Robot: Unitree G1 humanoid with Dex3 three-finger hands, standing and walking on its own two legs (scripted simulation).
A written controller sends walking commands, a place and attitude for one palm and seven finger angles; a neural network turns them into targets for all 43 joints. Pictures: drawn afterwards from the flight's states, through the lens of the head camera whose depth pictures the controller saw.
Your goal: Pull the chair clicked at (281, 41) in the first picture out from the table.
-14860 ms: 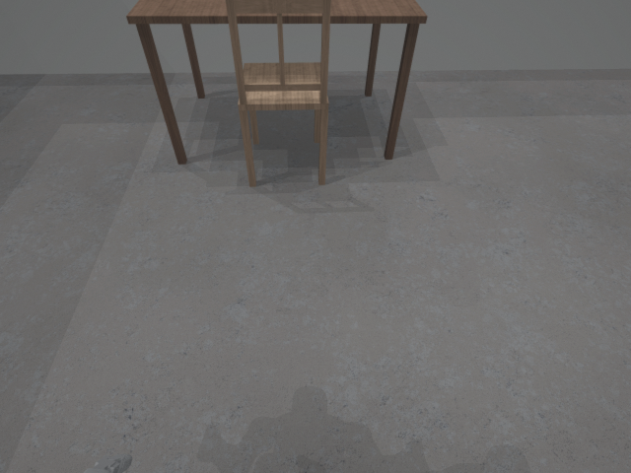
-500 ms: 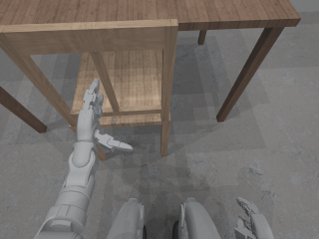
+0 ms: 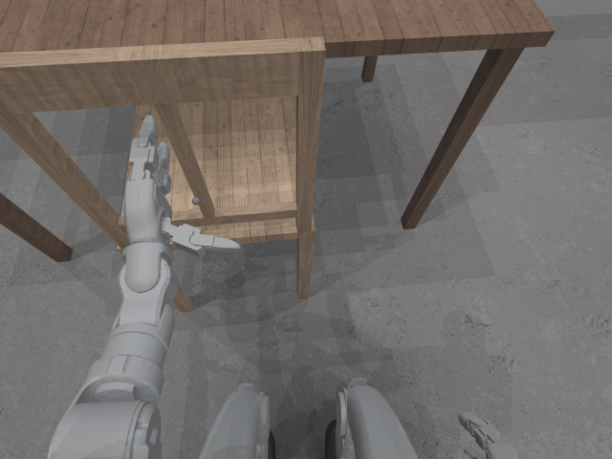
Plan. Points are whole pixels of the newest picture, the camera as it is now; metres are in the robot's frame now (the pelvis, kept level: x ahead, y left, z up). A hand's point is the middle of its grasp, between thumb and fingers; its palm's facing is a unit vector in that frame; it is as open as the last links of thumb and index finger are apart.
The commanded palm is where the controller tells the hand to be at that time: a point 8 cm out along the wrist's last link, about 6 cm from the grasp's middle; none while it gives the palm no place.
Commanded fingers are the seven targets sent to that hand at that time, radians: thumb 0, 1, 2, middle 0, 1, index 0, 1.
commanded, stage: push the fingers through the gap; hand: left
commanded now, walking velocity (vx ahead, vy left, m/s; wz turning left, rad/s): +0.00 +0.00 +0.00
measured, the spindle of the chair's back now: (190, 167) +0.51 +0.16 +0.01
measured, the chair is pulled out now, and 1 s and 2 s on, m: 0.00 0.00 0.00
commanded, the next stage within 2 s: hook a spindle and tug to test in 0.76 s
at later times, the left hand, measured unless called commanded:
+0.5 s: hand (206, 170) +0.48 +0.13 +0.04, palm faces +0.11 -0.99 -0.03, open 16.9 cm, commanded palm +0.44 +0.18 +0.03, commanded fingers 0.00 -0.50 0.30 -0.06 -0.08 -0.06 -0.08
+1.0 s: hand (209, 177) +0.48 +0.13 +0.03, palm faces +0.10 -0.99 -0.02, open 16.8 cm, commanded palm +0.44 +0.18 +0.03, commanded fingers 0.00 -0.50 0.30 -0.20 -0.52 -0.20 -0.52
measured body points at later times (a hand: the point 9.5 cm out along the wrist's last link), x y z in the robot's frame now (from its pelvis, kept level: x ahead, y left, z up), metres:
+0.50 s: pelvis +0.00 +0.00 +0.00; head +0.14 +0.00 +0.42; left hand +0.47 +0.19 +0.04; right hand +0.06 -0.26 -0.13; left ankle +0.03 +0.10 -0.61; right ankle +0.04 -0.10 -0.61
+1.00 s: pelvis +0.00 +0.00 +0.00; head +0.14 +0.00 +0.43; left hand +0.46 +0.18 +0.03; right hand +0.07 -0.26 -0.13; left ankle +0.03 +0.10 -0.61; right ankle +0.04 -0.10 -0.61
